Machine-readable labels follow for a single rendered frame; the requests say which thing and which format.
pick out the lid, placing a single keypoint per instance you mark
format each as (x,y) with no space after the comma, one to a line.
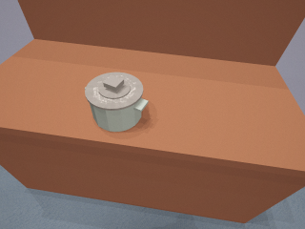
(109,100)

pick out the table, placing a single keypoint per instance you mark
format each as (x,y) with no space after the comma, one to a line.
(221,137)

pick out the pot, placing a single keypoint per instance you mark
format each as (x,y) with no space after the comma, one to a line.
(119,120)

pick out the knob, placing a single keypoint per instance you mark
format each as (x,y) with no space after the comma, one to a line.
(113,83)

